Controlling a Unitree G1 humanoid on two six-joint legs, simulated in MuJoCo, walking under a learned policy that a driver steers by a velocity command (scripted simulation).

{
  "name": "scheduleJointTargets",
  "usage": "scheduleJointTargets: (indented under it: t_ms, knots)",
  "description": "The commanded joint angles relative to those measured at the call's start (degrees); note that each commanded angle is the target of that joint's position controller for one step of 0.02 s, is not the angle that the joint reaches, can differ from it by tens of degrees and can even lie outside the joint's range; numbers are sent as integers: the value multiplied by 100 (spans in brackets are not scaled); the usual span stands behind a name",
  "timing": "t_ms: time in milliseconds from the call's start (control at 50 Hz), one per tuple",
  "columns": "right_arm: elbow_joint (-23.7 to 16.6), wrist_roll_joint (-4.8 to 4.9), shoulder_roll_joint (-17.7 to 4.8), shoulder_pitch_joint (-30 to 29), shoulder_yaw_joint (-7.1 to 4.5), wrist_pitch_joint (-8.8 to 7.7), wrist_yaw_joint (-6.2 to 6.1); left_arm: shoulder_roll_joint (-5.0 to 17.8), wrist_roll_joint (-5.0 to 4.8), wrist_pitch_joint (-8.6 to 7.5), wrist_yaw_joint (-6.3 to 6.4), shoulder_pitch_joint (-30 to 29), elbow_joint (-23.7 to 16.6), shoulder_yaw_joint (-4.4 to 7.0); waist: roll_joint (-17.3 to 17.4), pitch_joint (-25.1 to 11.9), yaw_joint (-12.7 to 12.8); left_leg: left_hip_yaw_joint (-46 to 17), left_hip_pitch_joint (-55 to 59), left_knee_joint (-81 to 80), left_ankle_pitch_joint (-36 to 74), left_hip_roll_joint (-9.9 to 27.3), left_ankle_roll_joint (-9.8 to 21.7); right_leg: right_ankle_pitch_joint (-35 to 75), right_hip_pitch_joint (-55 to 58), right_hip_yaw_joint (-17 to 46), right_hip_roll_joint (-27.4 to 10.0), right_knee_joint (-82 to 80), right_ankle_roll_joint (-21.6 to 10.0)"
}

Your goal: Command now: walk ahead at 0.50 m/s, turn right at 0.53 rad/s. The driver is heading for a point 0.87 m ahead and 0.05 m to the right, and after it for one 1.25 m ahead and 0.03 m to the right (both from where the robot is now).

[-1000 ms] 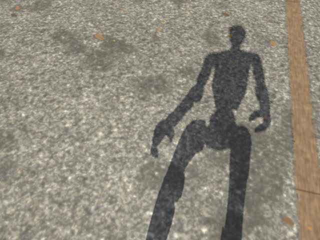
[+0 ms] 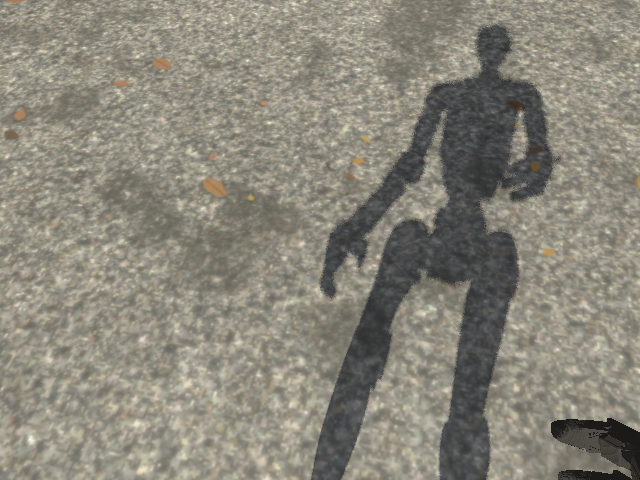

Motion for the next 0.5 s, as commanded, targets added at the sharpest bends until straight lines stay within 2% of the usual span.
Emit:
scheduleJointTargets:
  t_ms: [20, 40, 60, 80, 100, 120, 140, 160, 180, 220, 300, 380, 420, 460, 480, 500]
  knots:
    - [-328, 54, -779, 217, -329, -155, -1, 842, 17, 5, 37, -131, -349, 226, -844, -334, -527, 179, 1325, -370, -309, -125, 277, 1469, -333, 1313, -1298, 136, -551]
    - [-244, -4, -951, 759, -417, -180, -40, 641, 55, -9, 15, -159, -401, 157, -765, -718, -810, 62, 2265, -428, -389, 134, 509, 1588, -558, 1107, -1032, 855, -373]
    - [-188, -89, -1281, 1631, -509, -173, -97, 262, 167, -38, -11, -111, -531, 22, -78, -1540, -1140, -917, 3705, -311, -729, 1172, 895, 652, -1258, 583, -655, 2470, -158]
    - [43, -130, -1683, 1993, -611, -75, -60, 0, -6, -105, -22, 698, -706, -80, 1817, -2081, -757, -3562, 5201, -791, -1858, 2364, 1851, -1615, -3229, -139, -11, 4196, 162]
    - [-26, -25, -1134, 1888, -520, -42, -31, 621, -93, -97, 5, 609, -555, 27, 1174, -1671, -900, -3909, 4923, -1036, -3020, 2352, 1777, -1358, -3907, -29, -525, 4933, 250]
    - [-62, -13, -796, 1671, -427, -15, -54, 910, -54, -61, 5, -28, -620, 116, 586, -958, -1063, -2904, 4287, -1097, -2826, 2053, 1510, -791, -4039, -123, -702, 5103, 296]
    - [-65, -62, -706, 1410, -377, 10, -51, 853, 15, -33, 11, -333, -689, 124, 225, -572, -975, -2146, 3635, -1187, -2026, 1781, 1370, -378, -3869, -271, -875, 5005, 346]
    - [-13, -79, -596, 1237, -342, 27, -50, 792, 65, -28, -7, -521, -772, 142, 248, -272, -878, -1635, 3171, -1319, -1431, 1559, 1334, -116, -3785, -281, -1009, 4751, 378]
    - [21, -109, -534, 1147, -316, 20, -60, 691, 36, -2, -48, -521, -806, 147, 402, -145, -757, -1180, 2826, -1478, -1076, 1390, 1268, 38, -3556, -323, -1143, 4591, 386]
    - [124, -69, -533, 1121, -337, -25, -53, 454, 3, 64, -86, -515, -847, 105, 512, -86, -679, -651, 2552, -1727, -665, 1297, 1325, 168, -3412, -486, -1220, 4358, 426]
    - [352, -52, -811, 1165, -440, -43, -65, 298, 65, 98, -131, -925, -1027, 43, 267, 0, -695, 65, 2651, -1945, 134, 1402, 1455, 851, -3666, -534, -1322, 3477, 532]
    - [527, -12, -985, 1230, -472, 27, -100, 206, 56, 12, -272, -1566, -1151, -19, 159, 120, -913, 866, 2769, -1951, 413, 1253, 1256, 1950, -3336, -860, -1228, 2173, 426]
    - [679, 49, -1058, 1481, -483, 65, -89, 134, 53, -17, -324, -1927, -1277, -59, 102, 215, -1035, 995, 2881, -1948, 432, 1308, 1228, 1958, -3141, -999, -1132, 1699, 321]
    - [822, 121, -1145, 1661, -506, 116, -61, 163, 40, -33, -362, -2143, -1397, -59, 121, 304, -1035, 1033, 3177, -1868, 667, 1451, 1206, 1643, -3060, -1072, -1032, 1365, 164]
    - [879, 155, -1196, 1701, -521, 149, -55, 219, 53, -39, -376, -2180, -1440, -39, 148, 310, -982, 1064, 3349, -1736, 1045, 1519, 1185, 1380, -2976, -1138, -952, 1225, 65]
    - [913, 182, -1278, 1688, -539, 179, -60, 310, 77, -41, -380, -2111, -1458, 2, 224, 224, -862, 1130, 3482, -1468, 1883, 1548, 1145, 1101, -2713, -1254, -813, 1103, -50]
